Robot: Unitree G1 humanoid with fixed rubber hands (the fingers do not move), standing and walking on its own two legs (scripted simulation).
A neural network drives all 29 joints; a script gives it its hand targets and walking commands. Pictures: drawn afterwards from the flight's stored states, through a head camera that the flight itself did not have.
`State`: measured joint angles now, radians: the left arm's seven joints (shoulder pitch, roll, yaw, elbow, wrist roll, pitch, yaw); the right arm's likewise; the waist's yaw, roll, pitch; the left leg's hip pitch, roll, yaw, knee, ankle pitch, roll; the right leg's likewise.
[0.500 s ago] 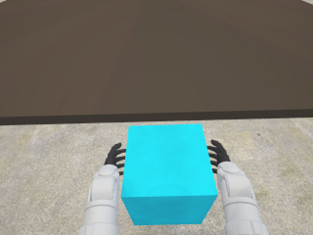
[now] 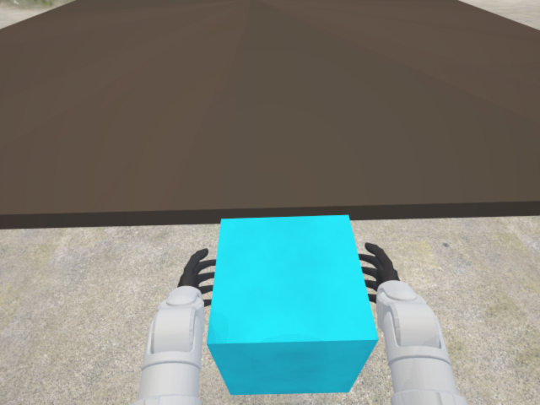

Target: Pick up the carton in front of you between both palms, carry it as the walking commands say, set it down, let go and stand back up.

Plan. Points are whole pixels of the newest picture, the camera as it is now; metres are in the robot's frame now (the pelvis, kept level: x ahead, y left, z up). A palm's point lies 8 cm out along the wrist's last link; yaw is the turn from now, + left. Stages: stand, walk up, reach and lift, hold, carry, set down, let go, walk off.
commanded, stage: hold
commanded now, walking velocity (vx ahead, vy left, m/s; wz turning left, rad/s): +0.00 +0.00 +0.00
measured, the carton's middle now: (287, 308) +0.30 +0.00 -0.03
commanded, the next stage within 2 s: carry in 0.28 s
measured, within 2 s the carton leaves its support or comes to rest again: neither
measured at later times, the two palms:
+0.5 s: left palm (207, 268) +0.31 +0.12 +0.08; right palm (403, 271) +0.31 -0.18 +0.07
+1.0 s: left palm (222, 187) +0.50 +0.12 +0.09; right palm (380, 194) +0.47 -0.18 +0.09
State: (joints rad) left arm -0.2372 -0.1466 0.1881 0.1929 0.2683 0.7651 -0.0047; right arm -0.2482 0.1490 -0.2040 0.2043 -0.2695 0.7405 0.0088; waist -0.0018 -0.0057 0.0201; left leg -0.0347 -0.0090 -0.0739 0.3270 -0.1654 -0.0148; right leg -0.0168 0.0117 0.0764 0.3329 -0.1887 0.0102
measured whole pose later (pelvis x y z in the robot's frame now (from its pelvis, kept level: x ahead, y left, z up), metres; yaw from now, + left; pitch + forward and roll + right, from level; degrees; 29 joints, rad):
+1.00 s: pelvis +0.25 -0.01 +0.00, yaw -3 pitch +5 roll +0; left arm 0.00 -0.13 0.07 -0.46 0.01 1.21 0.15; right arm 0.00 0.13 -0.06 -0.47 -0.02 1.20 -0.16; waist -0.04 0.02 -0.18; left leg -0.11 0.04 0.22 0.29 -0.27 0.02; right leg -0.60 -0.11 -0.12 0.76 -0.21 0.01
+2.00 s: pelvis +0.84 -0.06 -0.02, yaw -3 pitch +3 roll +1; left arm -0.46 -0.09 0.19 -0.33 0.00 1.24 0.18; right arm -0.45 0.10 -0.21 -0.32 0.00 1.21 -0.17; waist 0.00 -0.03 -0.03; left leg -0.30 0.04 0.23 0.59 -0.33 0.04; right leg -0.44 -0.06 -0.13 0.55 -0.13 -0.03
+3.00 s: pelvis +1.01 -0.05 -0.01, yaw +0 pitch +3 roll +0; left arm -0.45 -0.15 0.25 -0.10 0.07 1.08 0.15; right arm -0.48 0.11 -0.25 -0.07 -0.04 1.08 -0.15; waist 0.00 0.03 -0.01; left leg -0.26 0.03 0.03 0.61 -0.48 0.00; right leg -0.35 0.04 -0.16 0.49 -0.20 -0.10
